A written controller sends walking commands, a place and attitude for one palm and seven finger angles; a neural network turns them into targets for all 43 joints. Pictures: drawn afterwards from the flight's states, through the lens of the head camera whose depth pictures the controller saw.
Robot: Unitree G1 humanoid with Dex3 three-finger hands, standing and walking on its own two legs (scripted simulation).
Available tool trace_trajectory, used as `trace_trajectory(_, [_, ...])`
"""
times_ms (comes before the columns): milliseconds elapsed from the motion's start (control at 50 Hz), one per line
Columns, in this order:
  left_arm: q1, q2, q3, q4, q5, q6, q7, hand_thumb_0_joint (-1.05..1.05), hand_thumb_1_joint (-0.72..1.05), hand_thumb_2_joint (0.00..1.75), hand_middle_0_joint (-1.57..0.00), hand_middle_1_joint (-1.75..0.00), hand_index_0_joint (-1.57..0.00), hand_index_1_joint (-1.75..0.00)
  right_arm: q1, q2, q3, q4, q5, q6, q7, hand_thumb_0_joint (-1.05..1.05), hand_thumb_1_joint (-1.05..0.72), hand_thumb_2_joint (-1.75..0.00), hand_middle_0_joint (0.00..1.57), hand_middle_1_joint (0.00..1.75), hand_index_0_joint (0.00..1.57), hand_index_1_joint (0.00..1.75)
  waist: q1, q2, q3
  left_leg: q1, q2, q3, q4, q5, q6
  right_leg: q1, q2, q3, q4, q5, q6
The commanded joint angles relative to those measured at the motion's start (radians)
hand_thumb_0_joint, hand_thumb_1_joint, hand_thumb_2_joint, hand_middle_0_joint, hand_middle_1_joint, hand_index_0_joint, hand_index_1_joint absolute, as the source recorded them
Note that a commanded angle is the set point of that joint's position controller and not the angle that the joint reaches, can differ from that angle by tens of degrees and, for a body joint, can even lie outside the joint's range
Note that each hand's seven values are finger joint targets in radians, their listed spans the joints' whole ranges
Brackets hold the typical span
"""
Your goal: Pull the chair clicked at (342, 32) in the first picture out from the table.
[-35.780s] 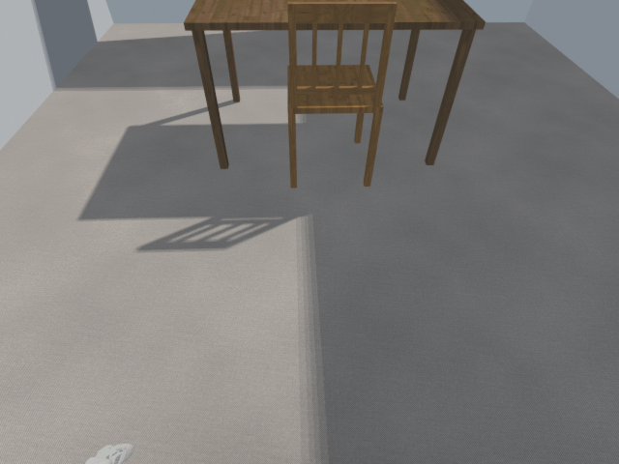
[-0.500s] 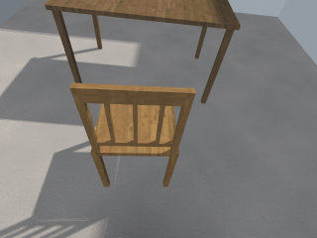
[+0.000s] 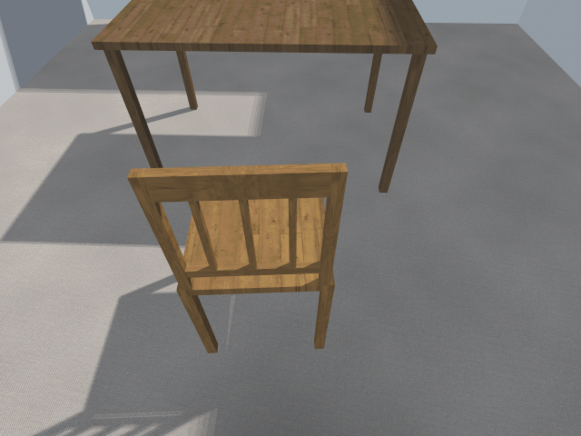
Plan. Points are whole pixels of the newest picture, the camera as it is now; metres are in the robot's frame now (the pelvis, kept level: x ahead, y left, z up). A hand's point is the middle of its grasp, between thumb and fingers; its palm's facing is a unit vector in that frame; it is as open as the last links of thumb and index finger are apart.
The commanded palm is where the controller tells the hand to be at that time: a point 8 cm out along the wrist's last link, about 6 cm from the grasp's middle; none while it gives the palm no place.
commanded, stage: let the arm hang, fingers relaxed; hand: left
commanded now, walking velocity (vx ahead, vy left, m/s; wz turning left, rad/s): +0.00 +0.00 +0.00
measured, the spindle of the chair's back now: (248, 235) +0.52 +0.13 -0.12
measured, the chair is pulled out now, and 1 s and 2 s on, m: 0.64 0.64 0.64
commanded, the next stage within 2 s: look to check the result in 0.24 s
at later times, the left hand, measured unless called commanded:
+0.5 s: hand out of the picture +0.00 +0.16 -0.17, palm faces +0.05 -0.98 -0.18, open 7.3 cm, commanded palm none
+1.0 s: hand out of the picture -0.01 +0.15 -0.17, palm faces +0.06 -0.98 -0.17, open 7.3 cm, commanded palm none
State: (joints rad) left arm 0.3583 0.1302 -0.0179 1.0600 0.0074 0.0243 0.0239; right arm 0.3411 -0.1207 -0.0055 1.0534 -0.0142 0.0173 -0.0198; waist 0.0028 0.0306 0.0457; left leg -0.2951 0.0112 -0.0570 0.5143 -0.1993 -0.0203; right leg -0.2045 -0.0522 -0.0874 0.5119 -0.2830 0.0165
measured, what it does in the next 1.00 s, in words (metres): stands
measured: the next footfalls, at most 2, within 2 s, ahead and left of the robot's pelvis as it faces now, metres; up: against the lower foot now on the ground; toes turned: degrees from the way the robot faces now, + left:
none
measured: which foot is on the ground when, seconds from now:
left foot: down 0.00-1.00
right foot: down 0.00-1.00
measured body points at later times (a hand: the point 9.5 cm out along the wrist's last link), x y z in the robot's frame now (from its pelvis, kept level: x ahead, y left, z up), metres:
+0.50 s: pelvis +0.00 -0.01 +0.00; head +0.03 -0.01 +0.45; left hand +0.00 +0.21 -0.16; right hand -0.01 -0.22 -0.16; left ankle +0.05 +0.13 -0.73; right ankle -0.01 -0.13 -0.73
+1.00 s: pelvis +0.00 -0.01 +0.00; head +0.03 -0.02 +0.45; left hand -0.01 +0.20 -0.16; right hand -0.01 -0.22 -0.16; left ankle +0.05 +0.13 -0.73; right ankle -0.01 -0.13 -0.74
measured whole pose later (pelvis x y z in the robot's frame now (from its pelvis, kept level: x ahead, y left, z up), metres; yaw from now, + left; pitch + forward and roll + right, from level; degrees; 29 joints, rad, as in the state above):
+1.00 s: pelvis +0.00 -0.01 +0.00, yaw +1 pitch -2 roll -1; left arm 0.32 0.12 0.00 1.05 0.01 0.02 0.03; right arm 0.32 -0.12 -0.01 1.07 -0.01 0.01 -0.04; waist 0.00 0.02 0.07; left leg -0.28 0.02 -0.08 0.50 -0.20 -0.04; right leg -0.18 -0.04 -0.11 0.49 -0.29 0.00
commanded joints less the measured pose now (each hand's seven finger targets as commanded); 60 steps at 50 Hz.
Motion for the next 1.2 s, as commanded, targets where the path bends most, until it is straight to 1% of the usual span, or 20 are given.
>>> trace_trajectory(0, [0.084, 0.112, 0.025, -0.022, 0.001, -0.018, 0.013, 0.0, 0.9, 0.9, -0.2, -0.3, -0.2, -0.3, 0.08, -0.083, -0.018, -0.017, 0.003, -0.015, -0.007, 0.0, -0.9, -0.9, 0.2, 0.3, 0.2, 0.3, 0.005, -0.03, 0.078, -0.005, 0.045, -0.043, -0.104, -0.019, 0.062, -0.071, -0.056, 0.067, -0.15, -0.052, -0.071])
trace_trajectory(80, [0.069, 0.099, 0.031, -0.029, 0.0, -0.022, 0.015, 0.0, 0.9, 0.9, -0.2, -0.3, -0.2, -0.3, 0.084, -0.073, -0.017, -0.012, 0.001, -0.021, -0.01, 0.0, -0.9, -0.9, 0.2, 0.3, 0.2, 0.3, 0.001, -0.014, 0.035, 0.016, 0.046, -0.041, -0.087, 0.054, 0.057, -0.041, -0.06, 0.067, -0.133, 0.004, -0.071])
trace_trajectory(140, [0.06, 0.094, 0.033, -0.028, -0.001, -0.022, 0.016, 0.0, 0.9, 0.9, -0.2, -0.3, -0.2, -0.3, 0.084, -0.064, -0.017, -0.008, 0.002, -0.023, -0.014, 0.0, -0.9, -0.9, 0.2, 0.3, 0.2, 0.3, 0.001, 0.006, 0.039, 0.013, 0.051, -0.04, -0.082, 0.106, 0.057, -0.019, -0.059, 0.061, -0.13, 0.055, -0.07])
trace_trajectory(180, [0.056, 0.093, 0.033, -0.029, -0.002, -0.023, 0.015, 0.0, 0.9, 0.9, -0.2, -0.3, -0.2, -0.3, 0.083, -0.064, -0.017, -0.007, 0.002, -0.022, -0.015, 0.0, -0.9, -0.9, 0.2, 0.3, 0.2, 0.3, 0.0, -0.005, 0.042, 0.016, 0.051, -0.036, -0.079, 0.104, 0.056, -0.017, -0.061, 0.062, -0.135, 0.056, -0.071])
trace_trajectory(200, [0.057, 0.089, 0.032, -0.028, -0.002, -0.022, 0.016, 0.0, 0.9, 0.9, -0.2, -0.3, -0.2, -0.3, 0.078, -0.063, -0.018, -0.007, 0.003, -0.019, -0.017, 0.0, -0.9, -0.9, 0.2, 0.3, 0.2, 0.3, 0.004, -0.008, 0.068, 0.013, 0.052, -0.037, -0.081, 0.097, 0.058, -0.029, -0.056, 0.06, -0.144, 0.053, -0.073])
trace_trajectory(260, [0.051, 0.09, 0.035, -0.033, -0.002, -0.021, 0.016, 0.0, 0.9, 0.9, -0.2, -0.3, -0.2, -0.3, 0.078, -0.069, -0.021, -0.008, 0.002, -0.017, -0.016, 0.0, -0.9, -0.9, 0.2, 0.3, 0.2, 0.3, -0.001, -0.029, 0.049, 0.021, 0.05, -0.033, -0.074, 0.078, 0.053, -0.027, -0.061, 0.064, -0.149, 0.031, -0.075])
trace_trajectory(300, [0.04, 0.093, 0.035, -0.035, -0.002, -0.019, 0.014, 0.0, 0.9, 0.9, -0.2, -0.3, -0.2, -0.3, 0.078, -0.068, -0.022, -0.007, 0.002, -0.014, -0.016, 0.0, -0.9, -0.9, 0.2, 0.3, 0.2, 0.3, -0.003, -0.034, 0.071, 0.018, 0.05, -0.038, -0.083, 0.058, 0.055, -0.04, -0.054, 0.058, -0.156, 0.008, -0.077])
trace_trajectory(360, [0.04, 0.093, 0.038, -0.036, -0.001, -0.02, 0.014, 0.0, 0.9, 0.9, -0.2, -0.3, -0.2, -0.3, 0.079, -0.077, -0.022, -0.006, 0.001, -0.019, -0.015, 0.0, -0.9, -0.9, 0.2, 0.3, 0.2, 0.3, -0.002, -0.016, 0.029, 0.03, 0.055, -0.047, -0.088, 0.079, 0.057, -0.013, -0.056, 0.058, -0.14, 0.031, -0.072])
trace_trajectory(480, [0.042, 0.092, 0.039, -0.037, -0.001, -0.019, 0.013, 0.0, 0.9, 0.9, -0.2, -0.3, -0.2, -0.3, 0.071, -0.084, -0.023, -0.007, 0.001, -0.02, -0.016, 0.0, -0.9, -0.9, 0.2, 0.3, 0.2, 0.3, -0.001, -0.01, 0.033, 0.023, 0.057, -0.053, -0.103, 0.053, 0.058, -0.011, -0.052, 0.055, -0.141, 0.02, -0.071])
trace_trajectory(520, [0.042, 0.092, 0.037, -0.035, 0.0, -0.017, 0.013, 0.0, 0.9, 0.9, -0.2, -0.3, -0.2, -0.3, 0.066, -0.083, -0.023, -0.007, 0.001, -0.019, -0.016, 0.0, -0.9, -0.9, 0.2, 0.3, 0.2, 0.3, 0.0, -0.012, 0.058, 0.016, 0.058, -0.055, -0.108, 0.047, 0.059, -0.021, -0.049, 0.051, -0.144, 0.017, -0.069])
trace_trajectory(640, [0.048, 0.093, 0.039, -0.035, -0.001, -0.018, 0.013, 0.0, 0.9, 0.9, -0.2, -0.3, -0.2, -0.3, 0.066, -0.087, -0.022, -0.007, 0.003, -0.022, -0.017, 0.0, -0.9, -0.9, 0.2, 0.3, 0.2, 0.3, 0.003, -0.005, 0.033, 0.023, 0.057, -0.061, -0.11, 0.066, 0.062, 0.0, -0.051, 0.049, -0.139, 0.033, -0.068])
trace_trajectory(680, [0.049, 0.09, 0.038, -0.033, -0.001, -0.018, 0.013, 0.0, 0.9, 0.9, -0.2, -0.3, -0.2, -0.3, 0.068, -0.085, -0.022, -0.009, 0.002, -0.021, -0.018, 0.0, -0.9, -0.9, 0.2, 0.3, 0.2, 0.3, 0.001, -0.016, 0.033, 0.031, 0.056, -0.06, -0.109, 0.054, 0.061, -0.01, -0.051, 0.05, -0.14, 0.023, -0.069])
trace_trajectory(700, [0.041, 0.091, 0.038, -0.033, -0.001, -0.016, 0.012, 0.0, 0.9, 0.9, -0.2, -0.3, -0.2, -0.3, 0.067, -0.085, -0.022, -0.007, 0.002, -0.019, -0.018, 0.0, -0.9, -0.9, 0.2, 0.3, 0.2, 0.3, 0.001, -0.014, 0.06, 0.017, 0.058, -0.06, -0.116, 0.042, 0.062, -0.017, -0.047, 0.043, -0.146, 0.016, -0.07])
trace_trajectory(820, [0.046, 0.091, 0.038, -0.031, 0.0, -0.017, 0.012, 0.0, 0.9, 0.9, -0.2, -0.3, -0.2, -0.3, 0.069, -0.087, -0.022, -0.007, 0.001, -0.019, -0.018, 0.0, -0.9, -0.9, 0.2, 0.3, 0.2, 0.3, 0.0, -0.016, 0.055, 0.015, 0.056, -0.06, -0.117, 0.02, 0.06, -0.02, -0.049, 0.049, -0.146, -0.002, -0.072])
trace_trajectory(880, [0.047, 0.09, 0.039, -0.033, -0.001, -0.018, 0.012, 0.0, 0.9, 0.9, -0.2, -0.3, -0.2, -0.3, 0.072, -0.086, -0.021, -0.007, 0.002, -0.02, -0.018, 0.0, -0.9, -0.9, 0.2, 0.3, 0.2, 0.3, 0.0, -0.01, 0.039, 0.026, 0.054, -0.06, -0.111, 0.04, 0.06, -0.014, -0.05, 0.053, -0.142, 0.011, -0.072])
trace_trajectory(900, [0.047, 0.089, 0.038, -0.031, -0.001, -0.017, 0.012, 0.0, 0.9, 0.9, -0.2, -0.3, -0.2, -0.3, 0.069, -0.081, -0.021, -0.005, 0.002, -0.019, -0.019, 0.0, -0.9, -0.9, 0.2, 0.3, 0.2, 0.3, 0.002, -0.007, 0.062, 0.016, 0.055, -0.061, -0.115, 0.032, 0.062, -0.022, -0.047, 0.049, -0.149, 0.006, -0.073])
trace_trajectory(1000, [0.044, 0.089, 0.039, -0.033, -0.001, -0.017, 0.012, 0.0, 0.9, 0.9, -0.2, -0.3, -0.2, -0.3, 0.075, -0.081, -0.022, -0.005, 0.002, -0.017, -0.02, 0.0, -0.9, -0.9, 0.2, 0.3, 0.2, 0.3, 0.0, -0.017, 0.067, 0.012, 0.055, -0.057, -0.113, 0.026, 0.06, -0.027, -0.046, 0.05, -0.15, -0.002, -0.075])
trace_trajectory(1020, [0.047, 0.087, 0.041, -0.032, -0.001, -0.017, 0.012, 0.0, 0.9, 0.9, -0.2, -0.3, -0.2, -0.3, 0.074, -0.083, -0.021, -0.005, 0.001, -0.018, -0.019, 0.0, -0.9, -0.9, 0.2, 0.3, 0.2, 0.3, 0.0, -0.002, 0.059, 0.012, 0.055, -0.057, -0.111, 0.03, 0.06, -0.021, -0.048, 0.051, -0.146, 0.002, -0.074])
trace_trajectory(1060, [0.049, 0.087, 0.041, -0.032, -0.002, -0.019, 0.012, 0.0, 0.9, 0.9, -0.2, -0.3, -0.2, -0.3, 0.075, -0.083, -0.021, -0.005, 0.002, -0.021, -0.02, 0.0, -0.9, -0.9, 0.2, 0.3, 0.2, 0.3, 0.002, -0.015, 0.032, 0.028, 0.055, -0.055, -0.104, 0.058, 0.06, -0.007, -0.051, 0.052, -0.14, 0.026, -0.073])
trace_trajectory(1180, [0.044, 0.087, 0.043, -0.035, -0.002, -0.018, 0.013, 0.0, 0.9, 0.9, -0.2, -0.3, -0.2, -0.3, 0.077, -0.079, -0.019, -0.003, 0.003, -0.022, -0.022, 0.0, -0.9, -0.9, 0.2, 0.3, 0.2, 0.3, 0.001, -0.028, 0.042, 0.021, 0.055, -0.055, -0.099, 0.079, 0.059, -0.001, -0.051, 0.047, -0.14, 0.038, -0.074])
